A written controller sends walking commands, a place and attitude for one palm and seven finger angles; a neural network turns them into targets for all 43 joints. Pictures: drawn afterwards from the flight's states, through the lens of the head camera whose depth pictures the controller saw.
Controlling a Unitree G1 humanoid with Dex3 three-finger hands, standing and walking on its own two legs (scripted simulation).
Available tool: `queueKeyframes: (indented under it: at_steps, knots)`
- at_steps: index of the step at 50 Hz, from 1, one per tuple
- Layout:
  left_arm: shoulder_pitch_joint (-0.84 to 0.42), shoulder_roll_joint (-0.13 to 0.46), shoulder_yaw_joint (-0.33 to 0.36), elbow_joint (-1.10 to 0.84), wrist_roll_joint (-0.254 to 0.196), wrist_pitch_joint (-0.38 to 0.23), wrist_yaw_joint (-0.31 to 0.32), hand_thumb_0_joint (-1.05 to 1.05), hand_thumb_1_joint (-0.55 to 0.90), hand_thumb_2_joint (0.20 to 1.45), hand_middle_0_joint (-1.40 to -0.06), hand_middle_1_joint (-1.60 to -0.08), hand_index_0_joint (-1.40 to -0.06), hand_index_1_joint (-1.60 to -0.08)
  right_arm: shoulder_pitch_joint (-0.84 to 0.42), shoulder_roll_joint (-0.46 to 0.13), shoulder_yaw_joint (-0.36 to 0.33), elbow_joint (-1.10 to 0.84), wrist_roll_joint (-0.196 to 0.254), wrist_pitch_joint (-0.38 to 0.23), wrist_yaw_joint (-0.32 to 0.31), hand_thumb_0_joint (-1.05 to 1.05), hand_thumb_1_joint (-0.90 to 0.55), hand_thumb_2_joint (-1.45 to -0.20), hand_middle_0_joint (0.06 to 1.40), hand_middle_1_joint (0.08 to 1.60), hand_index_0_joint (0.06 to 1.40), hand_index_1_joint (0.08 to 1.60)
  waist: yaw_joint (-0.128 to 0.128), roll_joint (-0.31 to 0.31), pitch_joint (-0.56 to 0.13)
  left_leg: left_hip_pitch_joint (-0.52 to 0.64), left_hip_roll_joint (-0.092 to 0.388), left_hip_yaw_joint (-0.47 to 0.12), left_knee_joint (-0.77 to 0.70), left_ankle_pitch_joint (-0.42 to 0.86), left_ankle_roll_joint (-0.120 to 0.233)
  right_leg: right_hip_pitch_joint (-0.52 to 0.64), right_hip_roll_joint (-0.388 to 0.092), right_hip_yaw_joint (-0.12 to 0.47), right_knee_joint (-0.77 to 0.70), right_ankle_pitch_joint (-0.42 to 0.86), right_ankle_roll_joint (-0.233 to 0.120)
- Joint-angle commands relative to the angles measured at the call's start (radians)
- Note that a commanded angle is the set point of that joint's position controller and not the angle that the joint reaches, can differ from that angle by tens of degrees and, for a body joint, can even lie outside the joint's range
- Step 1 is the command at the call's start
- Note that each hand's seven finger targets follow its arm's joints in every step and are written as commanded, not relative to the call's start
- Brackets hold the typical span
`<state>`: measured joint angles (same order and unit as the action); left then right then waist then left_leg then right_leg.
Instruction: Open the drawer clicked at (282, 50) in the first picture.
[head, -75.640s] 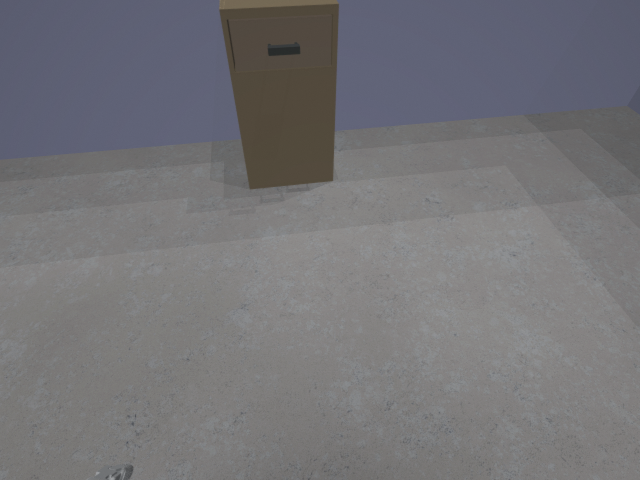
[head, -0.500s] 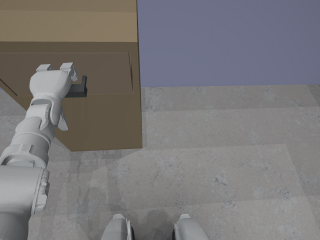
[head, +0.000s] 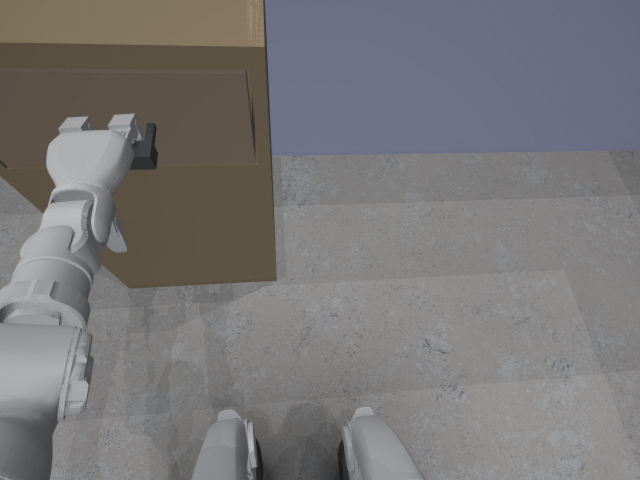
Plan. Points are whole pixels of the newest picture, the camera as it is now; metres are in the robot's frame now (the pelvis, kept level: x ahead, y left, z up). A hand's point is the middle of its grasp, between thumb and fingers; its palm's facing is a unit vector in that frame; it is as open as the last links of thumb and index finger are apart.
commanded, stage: lower the fingers behind the handle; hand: left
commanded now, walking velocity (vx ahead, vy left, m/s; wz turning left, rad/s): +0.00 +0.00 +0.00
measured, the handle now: (110, 142) +0.56 +0.24 +0.00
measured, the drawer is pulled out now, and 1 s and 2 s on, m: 0.00 0.00 0.04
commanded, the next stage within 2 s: close the thumb around the handle in 0.56 s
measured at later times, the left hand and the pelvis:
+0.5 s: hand (109, 185) +0.50 +0.24 -0.02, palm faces -0.08 -0.03 -1.00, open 13.8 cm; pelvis -0.01 +0.00 -0.01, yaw +0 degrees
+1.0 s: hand (108, 183) +0.51 +0.24 -0.02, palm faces -0.08 -0.03 -1.00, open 10.6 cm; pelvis -0.01 +0.00 -0.01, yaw +0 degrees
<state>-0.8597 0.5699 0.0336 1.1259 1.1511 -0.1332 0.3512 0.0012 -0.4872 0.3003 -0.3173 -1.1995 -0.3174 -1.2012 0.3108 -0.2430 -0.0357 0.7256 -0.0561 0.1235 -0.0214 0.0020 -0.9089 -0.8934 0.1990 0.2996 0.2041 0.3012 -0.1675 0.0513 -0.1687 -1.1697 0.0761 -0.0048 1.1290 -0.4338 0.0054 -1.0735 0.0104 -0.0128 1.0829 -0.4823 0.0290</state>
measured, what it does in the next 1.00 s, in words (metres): stands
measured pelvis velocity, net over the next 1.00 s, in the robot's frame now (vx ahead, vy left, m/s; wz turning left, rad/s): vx -0.01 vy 0.00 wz -0.01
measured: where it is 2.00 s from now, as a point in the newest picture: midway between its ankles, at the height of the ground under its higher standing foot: outside the picture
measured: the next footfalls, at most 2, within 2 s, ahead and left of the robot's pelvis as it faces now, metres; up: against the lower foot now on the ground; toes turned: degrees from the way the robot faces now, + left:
none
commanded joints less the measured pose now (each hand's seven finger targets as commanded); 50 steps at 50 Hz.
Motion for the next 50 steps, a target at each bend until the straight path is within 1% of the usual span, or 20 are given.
queueKeyframes:
  at_steps: [1,4,10,11,14,16,19,20,22,24,26,29,33,35,36,39,42,46,49,50]
  knots:
    - [-0.394,0.284,0.069,-0.191,-0.010,-0.007,0.047,0.000,-0.500,0.300,-0.300,-1.200,-0.300,-1.200,0.170,-0.182,-0.064,-0.034,-0.002,-0.016,-0.015,0.000,-0.900,-0.900,0.200,0.300,0.200,0.300,0.000,0.100,-0.500,0.467,-0.056,-0.008,-0.061,0.321,0.038,0.091,0.055,-0.037,-0.118,0.273,-0.062]
    - [-0.394,0.287,0.065,-0.166,-0.012,-0.001,0.045,0.000,-0.500,0.300,-0.300,-1.200,-0.300,-1.200,0.172,-0.185,-0.062,-0.033,0.001,-0.017,-0.016,0.000,-0.900,-0.900,0.200,0.300,0.200,0.300,-0.009,0.082,-0.493,0.437,-0.056,-0.008,-0.047,0.301,0.040,0.076,0.053,-0.038,-0.107,0.261,-0.058]
    - [-0.352,0.276,0.066,-0.182,-0.019,0.011,0.032,0.000,-0.500,0.300,-0.300,-1.200,-0.300,-1.200,0.178,-0.184,-0.065,-0.041,0.002,-0.013,-0.010,0.000,-0.900,-0.900,0.200,0.300,0.200,0.300,0.010,0.096,-0.524,0.459,-0.055,-0.011,-0.039,0.328,0.036,0.073,0.056,-0.042,-0.093,0.271,-0.062]
    - [-0.362,0.251,0.044,-0.177,-0.024,0.014,0.029,0.000,-0.500,0.300,-0.300,-1.200,-0.300,-1.200,0.177,-0.181,-0.064,-0.040,0.004,-0.014,-0.011,0.000,-0.900,-0.900,0.200,0.300,0.200,0.300,-0.006,0.082,-0.505,0.444,-0.055,-0.008,-0.038,0.316,0.039,0.076,0.056,-0.040,-0.101,0.273,-0.059]
    - [-0.379,0.294,0.067,-0.191,-0.024,0.013,0.020,0.000,-0.500,0.300,-0.300,-1.200,-0.300,-1.200,0.178,-0.186,-0.061,-0.040,0.007,-0.014,-0.014,0.000,-0.900,-0.900,0.200,0.300,0.200,0.300,0.002,0.094,-0.517,0.443,-0.054,-0.009,-0.038,0.304,0.039,0.073,0.054,-0.039,-0.095,0.262,-0.058]
    - [-0.369,0.284,0.056,-0.170,-0.024,0.019,0.014,0.000,-0.500,0.300,-0.300,-1.200,-0.300,-1.200,0.177,-0.185,-0.057,-0.042,0.009,-0.013,-0.018,0.000,-0.900,-0.900,0.200,0.300,0.200,0.300,-0.003,0.073,-0.469,0.424,-0.054,-0.011,-0.050,0.282,0.039,0.068,0.055,-0.043,-0.101,0.243,-0.059]
    - [-0.382,0.296,0.067,-0.202,-0.027,0.004,0.011,0.000,-0.500,0.300,-0.300,-1.200,-0.300,-1.200,0.181,-0.186,-0.058,-0.045,0.008,-0.017,-0.018,0.000,-0.900,-0.900,0.200,0.300,0.200,0.300,0.003,0.100,-0.515,0.454,-0.053,-0.016,-0.045,0.300,0.038,0.064,0.054,-0.042,-0.093,0.249,-0.060]
    - [-0.353,0.282,0.062,-0.187,-0.028,0.006,0.009,0.000,-0.500,0.300,-0.300,-1.200,-0.300,-1.200,0.179,-0.183,-0.059,-0.046,0.009,-0.016,-0.017,0.000,-0.900,-0.900,0.200,0.300,0.200,0.300,0.009,0.099,-0.503,0.454,-0.054,-0.014,-0.047,0.308,0.037,0.064,0.055,-0.044,-0.094,0.251,-0.062]
    - [-0.363,0.255,0.040,-0.168,-0.029,0.006,0.010,0.000,-0.500,0.300,-0.300,-1.200,-0.300,-1.200,0.174,-0.182,-0.057,-0.046,0.011,-0.017,-0.017,0.000,-0.900,-0.900,0.200,0.300,0.200,0.300,-0.010,0.069,-0.451,0.426,-0.052,-0.014,-0.050,0.267,0.039,0.046,0.055,-0.045,-0.105,0.223,-0.059]
    - [-0.378,0.293,0.062,-0.174,-0.024,0.001,0.014,0.000,-0.500,0.300,-0.300,-1.200,-0.300,-1.200,0.177,-0.187,-0.055,-0.047,0.010,-0.018,-0.020,0.000,-0.900,-0.900,0.200,0.300,0.200,0.300,-0.003,0.080,-0.476,0.428,-0.053,-0.017,-0.048,0.270,0.039,0.045,0.054,-0.044,-0.095,0.223,-0.060]
    - [-0.381,0.249,0.034,-0.173,-0.022,0.006,0.019,0.000,-0.500,0.300,-0.300,-1.200,-0.300,-1.200,0.179,-0.182,-0.060,-0.046,0.009,-0.020,-0.018,0.000,-0.900,-0.900,0.200,0.300,0.200,0.300,-0.007,0.105,-0.467,0.453,-0.052,-0.022,-0.051,0.275,0.033,0.018,0.055,-0.050,-0.097,0.213,-0.063]
    - [-0.421,0.250,0.037,-0.213,-0.022,0.004,0.027,0.000,-0.500,0.300,-0.300,-1.200,-0.300,-1.200,0.187,-0.184,-0.065,-0.044,0.006,-0.020,-0.017,0.000,-0.900,-0.900,0.200,0.300,0.200,0.300,-0.013,0.127,-0.516,0.493,-0.048,-0.030,-0.047,0.312,0.031,0.015,0.055,-0.051,-0.089,0.232,-0.062]
    - [-0.380,0.264,0.059,-0.190,-0.030,0.013,0.025,0.000,-0.500,0.300,-0.300,-1.200,-0.300,-1.200,0.187,-0.185,-0.062,-0.038,0.005,-0.016,-0.014,0.000,-0.900,-0.900,0.200,0.300,0.200,0.300,0.000,0.088,-0.507,0.478,-0.047,-0.026,-0.047,0.330,0.034,0.048,0.056,-0.050,-0.092,0.253,-0.062]
    - [-0.384,0.237,0.031,-0.188,-0.025,0.019,0.024,0.000,-0.388,0.348,-0.308,-1.212,-0.308,-1.212,0.180,-0.181,-0.061,-0.042,0.007,-0.015,-0.012,0.000,-0.900,-0.900,0.200,0.300,0.200,0.300,-0.005,0.114,-0.479,0.474,-0.050,-0.022,-0.054,0.298,0.032,0.029,0.057,-0.051,-0.101,0.226,-0.063]
    - [-0.377,0.238,0.029,-0.166,-0.024,0.025,0.024,0.000,-0.332,0.372,-0.312,-1.218,-0.312,-1.218,0.180,-0.182,-0.059,-0.041,0.009,-0.014,-0.013,0.000,-0.900,-0.900,0.200,0.300,0.200,0.300,-0.008,0.086,-0.453,0.453,-0.050,-0.022,-0.058,0.274,0.034,0.032,0.057,-0.052,-0.106,0.215,-0.063]
    - [-0.397,0.276,0.048,-0.184,-0.023,0.021,0.019,0.000,-0.164,0.444,-0.324,-1.236,-0.324,-1.236,0.183,-0.187,-0.057,-0.044,0.008,-0.014,-0.016,0.000,-0.900,-0.900,0.200,0.300,0.200,0.300,-0.007,0.100,-0.486,0.458,-0.051,-0.022,-0.053,0.292,0.035,0.042,0.055,-0.049,-0.098,0.229,-0.063]
    - [-0.398,0.248,0.027,-0.169,-0.025,0.024,0.016,0.000,0.004,0.516,-0.336,-1.254,-0.336,-1.254,0.184,-0.184,-0.057,-0.045,0.011,-0.015,-0.018,0.000,-0.900,-0.900,0.200,0.300,0.200,0.300,-0.015,0.086,-0.455,0.449,-0.051,-0.025,-0.059,0.272,0.034,0.031,0.056,-0.053,-0.103,0.213,-0.062]
    - [-0.411,0.232,0.019,-0.182,-0.027,0.019,0.013,0.000,0.228,0.612,-0.352,-1.278,-0.352,-1.278,0.191,-0.182,-0.061,-0.044,0.008,-0.019,-0.018,0.000,-0.900,-0.900,0.200,0.300,0.200,0.300,-0.019,0.105,-0.489,0.477,-0.048,-0.027,-0.052,0.298,0.034,0.023,0.056,-0.052,-0.100,0.227,-0.062]
    - [-0.373,0.278,0.060,-0.192,-0.031,0.011,0.007,0.000,0.396,0.684,-0.364,-1.296,-0.364,-1.296,0.191,-0.185,-0.058,-0.045,0.006,-0.015,-0.017,0.000,-0.900,-0.900,0.200,0.300,0.200,0.300,0.004,0.109,-0.509,0.479,-0.049,-0.021,-0.049,0.334,0.034,0.055,0.056,-0.048,-0.094,0.258,-0.063]
    - [-0.366,0.255,0.043,-0.196,-0.029,0.011,0.007,0.000,0.452,0.708,-0.368,-1.302,-0.368,-1.302,0.188,-0.182,-0.060,-0.047,0.007,-0.014,-0.016,0.000,-0.900,-0.900,0.200,0.300,0.200,0.300,0.002,0.114,-0.514,0.484,-0.049,-0.021,-0.048,0.328,0.033,0.048,0.057,-0.048,-0.097,0.250,-0.064]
